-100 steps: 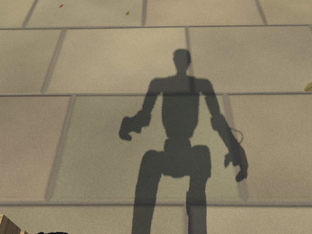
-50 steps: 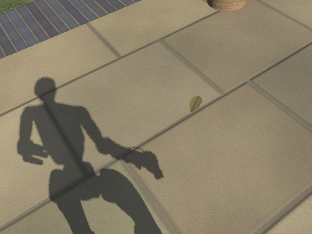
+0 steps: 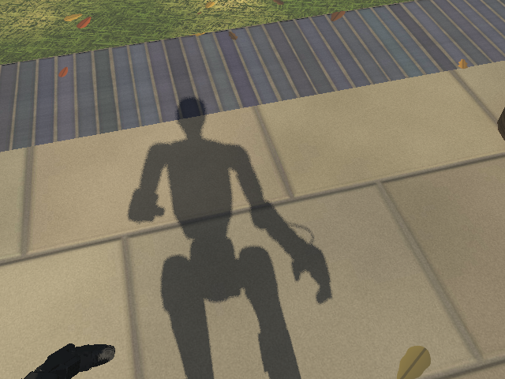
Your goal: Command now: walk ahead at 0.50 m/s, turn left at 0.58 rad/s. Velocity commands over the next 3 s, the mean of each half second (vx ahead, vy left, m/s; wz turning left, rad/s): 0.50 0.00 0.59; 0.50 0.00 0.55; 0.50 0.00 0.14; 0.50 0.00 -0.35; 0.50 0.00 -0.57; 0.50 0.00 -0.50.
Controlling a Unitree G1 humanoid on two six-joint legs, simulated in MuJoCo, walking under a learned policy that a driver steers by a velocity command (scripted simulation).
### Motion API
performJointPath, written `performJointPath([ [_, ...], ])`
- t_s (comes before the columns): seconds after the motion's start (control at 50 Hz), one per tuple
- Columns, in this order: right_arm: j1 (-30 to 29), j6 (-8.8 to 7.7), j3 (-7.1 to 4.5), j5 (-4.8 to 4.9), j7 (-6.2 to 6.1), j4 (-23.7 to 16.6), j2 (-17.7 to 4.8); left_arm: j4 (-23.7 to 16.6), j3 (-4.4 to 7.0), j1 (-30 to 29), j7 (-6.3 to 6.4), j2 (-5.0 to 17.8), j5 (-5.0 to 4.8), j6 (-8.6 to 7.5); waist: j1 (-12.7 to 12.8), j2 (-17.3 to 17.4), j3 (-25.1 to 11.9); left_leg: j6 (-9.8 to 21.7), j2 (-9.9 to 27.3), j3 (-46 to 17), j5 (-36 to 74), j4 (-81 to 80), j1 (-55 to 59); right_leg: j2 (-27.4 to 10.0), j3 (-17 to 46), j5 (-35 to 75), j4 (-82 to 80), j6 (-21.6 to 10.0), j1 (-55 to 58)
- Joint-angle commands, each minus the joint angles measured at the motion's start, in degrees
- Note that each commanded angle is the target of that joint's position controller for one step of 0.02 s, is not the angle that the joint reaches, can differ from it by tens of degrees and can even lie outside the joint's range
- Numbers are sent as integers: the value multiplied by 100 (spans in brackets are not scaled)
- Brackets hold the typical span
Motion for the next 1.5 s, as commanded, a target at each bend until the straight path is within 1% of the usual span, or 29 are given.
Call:
performJointPath([
  [0.02, 8, -119, -82, 85, 2, -587, -764, -33, 365, 1480, 29, 895, -34, 34, 855, -1075, -885, -137, 529, 256, 194, 2781, -3505, -2408, 3737, -2679, -1466, -1143, 3758],
  [0.06, -567, -85, -123, -56, 3, -743, -708, 11, 264, 1028, 39, 648, 26, 87, 737, -596, -147, -214, 848, 455, 921, 2465, -3273, -1882, 2216, -1038, -1583, -897, 2649],
  [0.1, -533, -33, -131, 2, 67, -796, -502, 99, 229, 906, 52, 538, 44, 65, 567, -850, 14, -239, 1053, 567, 1198, 2127, -2897, -1598, 1392, -334, -1848, -811, 2146],
  [0.2, -890, 63, -60, -42, 125, -1012, -179, 369, 335, 967, 48, 779, -10, 27, 545, -625, 143, -384, 1186, 692, 1808, 1207, -3212, -1708, 460, 660, -2208, -1049, 2150],
  [0.38, -2121, -43, 11, -17, 406, -1428, -77, 813, 440, 1305, 95, 1157, -156, 231, 863, -475, 441, -40, 970, 1409, 2749, -971, -2755, -1748, -882, 1750, -1987, -723, 2854],
  [0.44, -1652, 12, -155, -60, 416, -1435, -388, 839, 519, 1250, 144, 1409, -235, 341, 426, -734, -22, 335, 455, 1856, 1897, -1115, -1744, -1755, -1209, 4458, -794, -555, 3130],
  [0.48, 122, 88, -485, -28, 287, -994, -950, 780, 454, 1190, 190, 1291, -222, 374, -527, -456, -918, 770, 228, 1601, 2269, -1614, 924, -1432, -1432, 4067, 1633, -230, 1891],
  [0.5, 341, 96, -594, 24, 173, -926, -1602, 515, 197, 1683, 128, 498, 90, 295, -70, 1118, -1400, 1575, 1765, -1021, 2225, -1604, 3066, -642, -1320, -1168, 3751, 111, -621],
  [0.52, 412, -15, -510, -1, 210, -1156, -1510, 342, 114, 1499, 55, 568, 5, 81, -152, 1015, -2465, 2337, 2545, -3647, 842, -2670, 3717, 34, 69, -2872, 4870, 178, -1688],
  [0.54, 301, -97, -388, -49, 248, -1069, -1087, 193, 242, 750, -2, 1030, -246, -39, -387, 415, -1753, 1933, 2363, -2942, 796, -3006, 3250, -307, 395, -2288, 4919, 86, -2231],
  [0.56, 21, -149, -337, -45, 245, -1030, -938, 98, 210, 543, 1, 988, -274, -109, -190, 229, -1024, 1727, 2139, -2196, 1148, -3072, 2381, -519, 302, -1737, 4463, 13, -2219],
  [0.6, -667, -172, -224, -94, 214, -1145, -631, 227, 253, 679, 71, 998, -20, -81, 326, -23, -430, 1469, 1695, -1216, 2388, -3183, 870, -859, 317, -1144, 3612, 115, -1432],
  [0.68, -707, -205, -228, -114, 94, -1064, -674, 239, 205, 702, 67, 741, 67, 128, 516, 77, -249, 1492, 1393, -532, 3456, -3424, -205, -826, 134, -641, 2793, 429, -910],
  [0.78, -280, -133, -266, -47, -37, -825, -810, -27, 68, -447, 3, 435, 14, 105, 84, 241, -15, 1079, 1001, -180, 2690, -3323, -575, -421, 81, 1103, 646, 524, -487],
  [0.86, 56, -86, -270, 8, -64, -640, -794, -147, 140, -797, -95, 652, -88, 27, -13, 345, 5, 952, 1232, -755, 2141, -2924, -155, -261, 298, 1149, -97, 399, -176],
  [0.94, 43, -40, -210, -57, -64, -545, -576, 91, 287, 53, -107, 849, -45, -46, 422, 572, -207, 699, 1269, -927, 2845, -2036, 277, -244, 80, 486, -488, -46, 817],
  [0.96, 90, -51, -103, -104, -33, -574, -304, 169, 357, 660, -78, 1032, 38, -76, 702, 341, -782, 519, 964, -630, 2888, -976, 34, -676, 416, 436, -406, -339, 1903],
  [0.98, 730, -91, 9, -47, -31, -638, 5, 278, 482, 1373, -59, 1521, 143, -63, 675, -881, -1705, 90, 259, 51, 1657, 927, -1536, -1849, 2305, -117, -451, -1151, 3955],
  [1.0, 1001, -138, 29, 44, -45, -605, -110, 565, 517, 1837, -139, 1441, -21, 13, 706, -2034, -1892, -116, 47, 306, -379, 2246, -2845, -2486, 4362, -1820, -1290, -1629, 4521],
  [1.02, 479, -148, -85, 79, -45, -604, -608, 502, 385, 1607, -148, 997, -125, 27, 838, -1234, -1068, -108, 323, 87, -88, 2705, -3374, -2335, 4134, -2652, -1533, -1423, 3961],
  [1.06, -460, -158, -90, -53, -39, -815, -626, 453, 265, 1044, -124, 706, -29, 102, 744, -546, -90, -92, 702, 460, 659, 2445, -3344, -1863, 2684, -1632, -1674, -1182, 2633],
  [1.08, -539, -171, -101, -105, -17, -835, -544, 470, 218, 893, -107, 589, 9, 100, 595, -601, 40, -85, 916, 506, 934, 2074, -3139, -1670, 2271, -1092, -1781, -1139, 2242],
  [1.12, -394, -171, -64, -89, 26, -764, -323, 525, 183, 847, -93, 504, 4, 80, 447, -808, -11, -120, 1050, 684, 1145, 1631, -2712, -1413, 1738, -379, -1976, -1114, 1901],
  [1.24, -1279, -246, 102, -145, 96, -972, 13, 789, 276, 1144, -36, 918, -118, 117, 674, -623, 87, -281, 1097, 1016, 2457, -402, -2567, -1313, 768, 674, -2295, -1174, 1829],
  [1.38, -2160, -324, 80, -52, 245, -1230, -134, 1168, 306, 1690, -4, 1099, -212, 288, 842, -641, 283, -111, 848, 1149, 2757, -1652, -2087, -1598, 583, 990, -1995, -949, 2389],
  [1.42, -1803, -343, 2, -73, 252, -1150, -301, 1203, 331, 1599, 26, 1197, -220, 354, 531, -670, 79, 70, 695, 1299, 2510, -1921, -1412, -1599, 473, 1941, -1488, -811, 2535],
  [1.46, -254, -321, -239, -134, 163, -726, -784, 1135, 214, 1541, 52, 943, -146, 370, -216, -401, -977, 455, 919, 1087, 2569, -1939, 977, -1094, -4, 2420, 506, -480, 1734],
  [1.48, 463, -272, -365, -240, 106, -647, -1397, 923, 24, 1941, 37, 386, -14, 282, -219, 845, -1871, 1194, 2417, -1118, 2338, -1937, 3118, -350, -374, 104, 2713, -80, -305],
  [1.5, 618, -237, -304, -151, 126, -568, -1141, 987, -3, 2056, 14, 397, -121, 176, -239, 1450, -2273, 1661, 2923, -2819, 1265, -2784, 3407, 15, 233, -2596, 3810, -16, -1394],
])
Next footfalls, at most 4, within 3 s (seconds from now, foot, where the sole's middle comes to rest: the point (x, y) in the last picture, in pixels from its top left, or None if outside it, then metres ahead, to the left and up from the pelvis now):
0.48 left None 0.38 0.18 -0.76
0.96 right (212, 297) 0.72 0.11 -0.76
1.46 left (86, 287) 0.78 0.47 -0.76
2.00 right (115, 187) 1.16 0.44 -0.76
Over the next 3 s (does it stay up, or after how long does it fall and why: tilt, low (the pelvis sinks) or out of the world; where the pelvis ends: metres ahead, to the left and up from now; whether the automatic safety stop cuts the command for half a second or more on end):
stays up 1.51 0.58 0.00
